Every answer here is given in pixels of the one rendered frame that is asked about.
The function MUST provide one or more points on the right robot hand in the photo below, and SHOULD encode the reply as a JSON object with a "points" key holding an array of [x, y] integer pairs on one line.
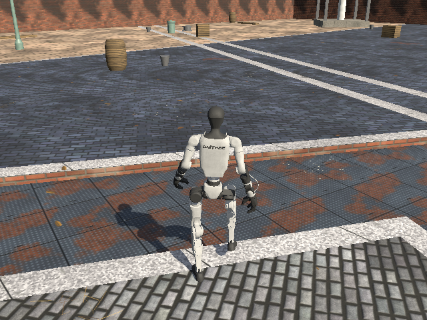
{"points": [[252, 204]]}

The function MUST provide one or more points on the robot left foot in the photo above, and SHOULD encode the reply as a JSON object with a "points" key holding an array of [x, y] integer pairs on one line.
{"points": [[198, 276]]}

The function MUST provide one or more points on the left robot upper arm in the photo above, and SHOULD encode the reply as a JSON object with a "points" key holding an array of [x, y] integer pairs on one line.
{"points": [[189, 151]]}

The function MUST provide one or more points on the right robot upper arm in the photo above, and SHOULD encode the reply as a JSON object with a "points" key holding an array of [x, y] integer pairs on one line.
{"points": [[239, 154]]}

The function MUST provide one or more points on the left robot forearm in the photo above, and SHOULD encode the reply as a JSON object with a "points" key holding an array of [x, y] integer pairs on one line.
{"points": [[180, 172]]}

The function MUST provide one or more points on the humanoid robot torso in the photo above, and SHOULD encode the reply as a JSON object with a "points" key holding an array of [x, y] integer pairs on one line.
{"points": [[213, 156]]}

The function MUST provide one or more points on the left robot hand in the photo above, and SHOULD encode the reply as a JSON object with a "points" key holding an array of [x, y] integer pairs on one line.
{"points": [[175, 182]]}

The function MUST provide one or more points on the right robot forearm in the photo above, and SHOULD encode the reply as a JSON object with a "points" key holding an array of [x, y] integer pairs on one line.
{"points": [[247, 183]]}

